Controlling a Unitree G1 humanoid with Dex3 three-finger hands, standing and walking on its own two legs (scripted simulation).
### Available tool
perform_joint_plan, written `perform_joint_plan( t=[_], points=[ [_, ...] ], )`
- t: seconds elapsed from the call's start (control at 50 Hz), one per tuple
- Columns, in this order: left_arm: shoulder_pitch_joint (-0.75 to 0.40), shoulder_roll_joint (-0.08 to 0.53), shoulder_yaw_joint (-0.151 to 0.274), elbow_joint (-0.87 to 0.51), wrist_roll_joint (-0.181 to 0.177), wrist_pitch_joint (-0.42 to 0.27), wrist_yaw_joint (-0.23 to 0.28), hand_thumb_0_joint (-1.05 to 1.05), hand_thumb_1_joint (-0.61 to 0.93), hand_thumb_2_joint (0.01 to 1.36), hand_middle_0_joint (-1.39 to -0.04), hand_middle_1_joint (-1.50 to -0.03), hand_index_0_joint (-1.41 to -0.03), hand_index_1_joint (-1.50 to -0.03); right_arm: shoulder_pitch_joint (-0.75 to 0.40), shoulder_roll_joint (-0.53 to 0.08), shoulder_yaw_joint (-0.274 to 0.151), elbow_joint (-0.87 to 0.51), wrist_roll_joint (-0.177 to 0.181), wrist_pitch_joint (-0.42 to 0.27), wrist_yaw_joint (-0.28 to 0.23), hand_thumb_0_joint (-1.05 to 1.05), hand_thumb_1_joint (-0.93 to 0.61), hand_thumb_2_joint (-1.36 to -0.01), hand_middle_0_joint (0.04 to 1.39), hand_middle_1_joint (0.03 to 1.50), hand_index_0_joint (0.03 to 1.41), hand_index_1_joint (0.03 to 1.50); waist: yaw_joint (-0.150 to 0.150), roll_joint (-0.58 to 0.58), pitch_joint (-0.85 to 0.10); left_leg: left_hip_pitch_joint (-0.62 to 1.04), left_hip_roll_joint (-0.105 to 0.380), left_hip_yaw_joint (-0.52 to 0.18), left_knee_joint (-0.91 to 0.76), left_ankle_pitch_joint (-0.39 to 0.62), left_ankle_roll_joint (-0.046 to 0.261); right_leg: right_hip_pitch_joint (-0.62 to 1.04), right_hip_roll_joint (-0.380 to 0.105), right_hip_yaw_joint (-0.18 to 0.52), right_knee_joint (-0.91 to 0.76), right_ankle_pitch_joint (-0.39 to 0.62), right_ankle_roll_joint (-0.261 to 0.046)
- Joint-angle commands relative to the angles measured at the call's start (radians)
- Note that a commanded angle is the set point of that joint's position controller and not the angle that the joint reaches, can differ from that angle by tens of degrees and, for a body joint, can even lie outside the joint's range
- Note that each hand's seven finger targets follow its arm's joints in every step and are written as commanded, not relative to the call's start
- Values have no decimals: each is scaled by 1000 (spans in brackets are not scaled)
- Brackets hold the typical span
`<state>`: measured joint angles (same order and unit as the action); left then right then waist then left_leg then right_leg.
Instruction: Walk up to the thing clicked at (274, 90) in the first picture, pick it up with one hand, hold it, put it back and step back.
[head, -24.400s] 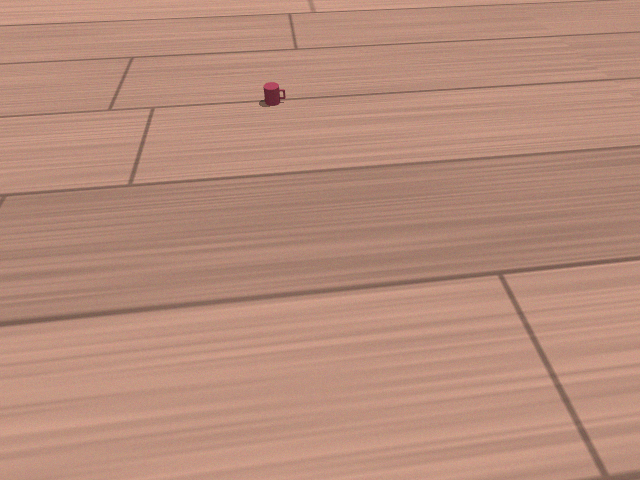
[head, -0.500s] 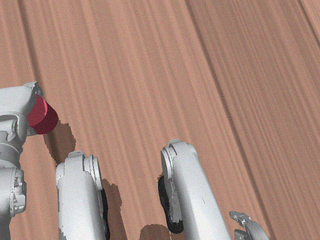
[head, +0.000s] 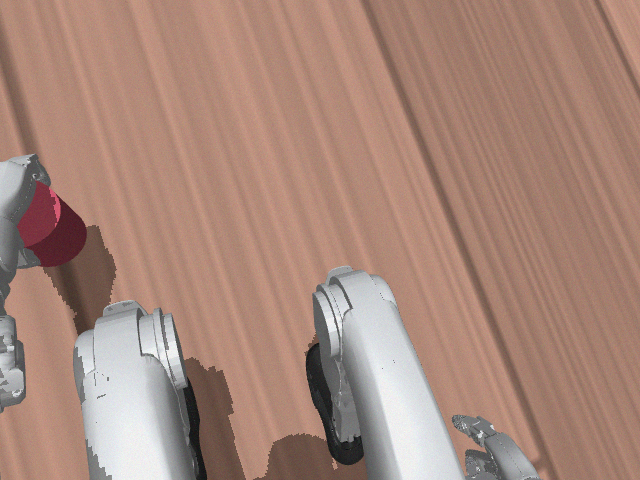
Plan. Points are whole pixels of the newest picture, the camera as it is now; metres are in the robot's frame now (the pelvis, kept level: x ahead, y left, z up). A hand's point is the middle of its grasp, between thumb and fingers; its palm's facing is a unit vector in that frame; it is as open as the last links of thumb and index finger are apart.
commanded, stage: lower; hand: left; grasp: from above
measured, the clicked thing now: (35, 214) +0.46 +0.31 -0.23
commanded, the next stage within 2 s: rest in 0.10 s
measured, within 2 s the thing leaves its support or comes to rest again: rests again in 0.50 s
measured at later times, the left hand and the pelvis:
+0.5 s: hand (37, 226) +0.44 +0.31 -0.24, palm faces -0.47 -0.11 -0.88, open 11.6 cm; pelvis +0.01 +0.00 -0.03, yaw -2 degrees
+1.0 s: hand (34, 226) +0.44 +0.31 -0.24, palm faces -0.45 -0.12 -0.89, open 11.7 cm; pelvis +0.00 +0.00 -0.04, yaw -4 degrees
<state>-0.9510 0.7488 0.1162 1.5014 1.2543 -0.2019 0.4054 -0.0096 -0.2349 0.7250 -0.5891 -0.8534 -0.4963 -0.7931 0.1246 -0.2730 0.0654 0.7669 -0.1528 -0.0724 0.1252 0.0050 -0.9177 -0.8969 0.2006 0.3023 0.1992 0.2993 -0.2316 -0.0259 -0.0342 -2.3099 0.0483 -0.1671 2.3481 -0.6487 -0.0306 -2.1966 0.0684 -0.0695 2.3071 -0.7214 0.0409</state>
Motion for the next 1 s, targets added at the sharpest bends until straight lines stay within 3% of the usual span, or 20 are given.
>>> perform_joint_plan(
  t=[0.0,0.02,0.08,0.14,0.18,0.28,0.4,0.54,0.6,0.68,0.74,0.86,0.92,0.98],
  points=[
    [-299,309,59,-170,-13,-19,71,0,548,1088,-905,-1004,-918,-990,196,-238,-66,-3,-6,0,-12,0,-907,-899,200,300,200,300,18,313,-703,558,-15,116,-176,169,50,307,12,-91,-225,280,-67],
    [-326,321,66,-207,-9,-25,76,0,552,1097,-900,-1023,-916,-1005,199,-245,-71,-6,-12,-1,-11,0,-908,-899,200,300,200,300,2,340,-708,568,-14,117,-167,165,48,303,9,-93,-219,280,-67],
    [-309,324,71,-215,-3,-24,96,0,534,1034,-892,-981,-909,-963,185,-248,-70,-7,-19,0,-10,0,-910,-900,200,300,199,300,2,355,-695,553,-11,119,-148,153,47,281,9,-94,-208,273,-68],
    [-300,336,93,-235,-2,-16,116,0,539,1080,-902,-995,-913,-982,184,-250,-70,-4,-24,0,-9,0,-909,-899,200,300,200,300,4,383,-714,572,-8,114,-147,158,43,272,12,-103,-191,275,-69],
    [-303,334,82,-246,-5,-7,122,0,550,1104,-908,-1007,-917,-997,176,-249,-69,-8,-26,-1,-5,0,-908,-899,200,300,200,300,3,401,-730,572,-5,111,-138,158,43,268,15,-102,-183,279,-72],
    [-302,309,63,-173,-10,9,127,0,487,1110,-872,-950,-873,-948,173,-251,-56,-1,-27,-4,-2,0,-898,-895,201,300,200,300,-22,350,-662,502,-7,104,-115,125,49,239,18,-112,-182,251,-68],
    [-269,318,63,-135,-24,12,125,0,506,1115,-882,-975,-887,-968,175,-262,-36,0,-32,-19,6,0,-901,-896,200,300,200,300,-23,328,-648,509,-3,92,-85,184,48,268,23,-123,-159,308,-64],
    [-280,375,100,-172,-21,-11,132,0,561,1155,-922,-1002,-925,-997,177,-270,-20,-4,-44,-27,21,0,-902,-897,200,300,200,300,-31,341,-664,496,3,89,-58,217,48,327,31,-127,-154,345,-58],
    [-250,336,72,-104,-17,-16,133,0,553,1170,-909,-1021,-914,-1014,174,-267,-6,-9,-49,-28,27,0,-901,-896,200,300,200,300,-43,310,-624,459,4,81,-55,193,53,326,36,-133,-157,330,-52],
    [-225,354,75,-54,-20,-22,140,0,552,1164,-894,-1039,-904,-1027,164,-276,4,-9,-52,-33,33,0,-900,-896,200,300,200,300,-38,298,-592,436,4,76,-52,167,55,318,38,-135,-159,308,-51],
    [-247,357,69,-41,-12,-33,148,0,557,1161,-884,-1061,-899,-1043,169,-290,11,-14,-57,-35,36,0,-899,-896,200,300,200,300,-61,282,-565,424,2,65,-54,151,55,301,39,-152,-155,290,-51],
    [-261,392,59,2,2,-46,162,0,518,1096,-852,-1026,-870,-1005,147,-302,26,-27,-64,-48,41,0,-900,-897,200,300,200,300,-73,286,-540,406,6,53,-49,131,55,290,48,-163,-148,272,-53],
    [-277,372,34,19,4,-45,169,0,278,1032,-612,-1030,-630,-1005,145,-298,31,-25,-65,-61,45,0,-891,-894,201,300,201,300,-77,313,-496,407,6,56,-54,88,51,250,49,-160,-152,228,-57],
    [-273,389,47,29,8,-45,181,0,38,967,-423,-1017,-451,-987,139,-311,37,-32,-70,-64,43,0,-888,-894,201,300,201,300,-75,317,-493,420,6,49,-66,76,46,241,48,-178,-149,210,-58]
  ],
)
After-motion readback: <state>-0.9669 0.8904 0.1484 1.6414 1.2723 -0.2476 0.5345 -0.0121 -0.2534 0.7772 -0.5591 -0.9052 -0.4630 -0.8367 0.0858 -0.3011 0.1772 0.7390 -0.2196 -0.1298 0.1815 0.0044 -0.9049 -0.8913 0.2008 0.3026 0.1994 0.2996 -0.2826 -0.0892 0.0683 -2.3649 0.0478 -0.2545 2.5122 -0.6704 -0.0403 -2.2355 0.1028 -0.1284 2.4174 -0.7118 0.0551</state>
